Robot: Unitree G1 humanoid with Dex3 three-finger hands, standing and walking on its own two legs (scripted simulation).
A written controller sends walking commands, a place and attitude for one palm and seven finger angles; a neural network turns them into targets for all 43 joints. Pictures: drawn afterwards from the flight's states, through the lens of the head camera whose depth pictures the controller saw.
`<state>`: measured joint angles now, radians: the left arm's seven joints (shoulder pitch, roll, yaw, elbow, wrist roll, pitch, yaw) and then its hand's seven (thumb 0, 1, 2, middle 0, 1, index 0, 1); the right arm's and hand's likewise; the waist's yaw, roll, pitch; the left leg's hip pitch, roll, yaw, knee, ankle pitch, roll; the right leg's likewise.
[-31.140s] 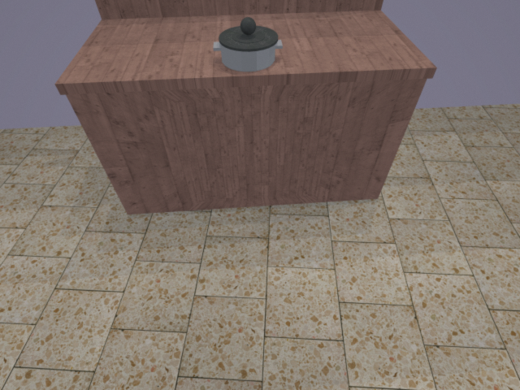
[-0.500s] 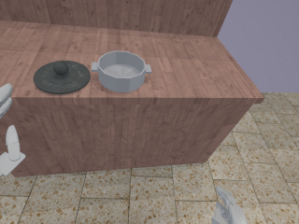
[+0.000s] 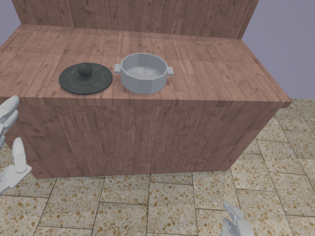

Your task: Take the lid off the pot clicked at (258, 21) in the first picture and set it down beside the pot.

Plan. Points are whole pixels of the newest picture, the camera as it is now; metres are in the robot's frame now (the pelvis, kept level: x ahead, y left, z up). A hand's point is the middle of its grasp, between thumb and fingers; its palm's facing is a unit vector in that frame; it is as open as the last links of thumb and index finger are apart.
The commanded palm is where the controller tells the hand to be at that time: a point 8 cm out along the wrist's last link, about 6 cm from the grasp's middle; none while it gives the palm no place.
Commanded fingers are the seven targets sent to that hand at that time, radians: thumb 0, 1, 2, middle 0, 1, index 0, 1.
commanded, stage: stop stepping back and stand still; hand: left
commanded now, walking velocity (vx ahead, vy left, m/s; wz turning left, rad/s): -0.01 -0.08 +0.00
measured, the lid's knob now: (85, 69) +0.69 +0.29 +0.01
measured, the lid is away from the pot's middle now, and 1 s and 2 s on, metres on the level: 0.23 0.23 0.23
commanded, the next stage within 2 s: let the arm hang, fingers relaxed in 0.66 s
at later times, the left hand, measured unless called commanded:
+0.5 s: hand out of the picture +0.02 +0.17 -0.19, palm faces +0.08 -0.98 -0.19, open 7.1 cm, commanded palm none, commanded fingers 0.00 0.90 0.90 -0.20 -0.30 -0.20 -0.30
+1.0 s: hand out of the picture +0.10 +0.16 -0.18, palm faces +0.08 -0.98 -0.20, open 7.3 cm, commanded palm none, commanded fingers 0.00 0.90 0.90 -0.20 -0.30 -0.20 -0.30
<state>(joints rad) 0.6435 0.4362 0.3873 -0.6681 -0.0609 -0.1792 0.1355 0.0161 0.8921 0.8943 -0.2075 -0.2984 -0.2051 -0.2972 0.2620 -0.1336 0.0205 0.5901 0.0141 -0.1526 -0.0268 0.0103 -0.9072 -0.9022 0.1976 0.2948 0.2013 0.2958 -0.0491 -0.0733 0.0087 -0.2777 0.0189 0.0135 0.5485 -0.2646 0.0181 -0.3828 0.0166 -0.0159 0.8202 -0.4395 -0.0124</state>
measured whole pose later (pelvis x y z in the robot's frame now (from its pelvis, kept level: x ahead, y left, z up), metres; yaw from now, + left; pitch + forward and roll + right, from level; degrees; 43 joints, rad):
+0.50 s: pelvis +0.04 -0.02 -0.01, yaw +3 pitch +0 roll -1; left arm 0.33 0.21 0.03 1.04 0.00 0.03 0.02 0.00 0.96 0.89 -0.20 -0.30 -0.20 -0.30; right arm 0.33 -0.16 -0.04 0.99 -0.01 0.02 -0.03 0.01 -0.91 -0.90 0.20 0.29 0.20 0.30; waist 0.00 -0.03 0.07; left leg -0.27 0.03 -0.04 0.62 -0.36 -0.01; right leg -0.21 0.00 -0.05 0.55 -0.35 0.00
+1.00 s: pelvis +0.06 -0.02 +0.00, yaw +2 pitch -1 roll -1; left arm 0.19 0.16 0.03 1.08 0.00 0.01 0.05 0.01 0.94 0.89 -0.20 -0.30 -0.20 -0.30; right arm 0.28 -0.12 -0.05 1.09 -0.01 0.01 -0.04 0.01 -0.93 -0.90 0.20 0.29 0.20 0.30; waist -0.01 0.00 0.06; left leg -0.18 0.02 -0.02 0.52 -0.33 -0.01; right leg -0.13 0.00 -0.04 0.47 -0.33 0.00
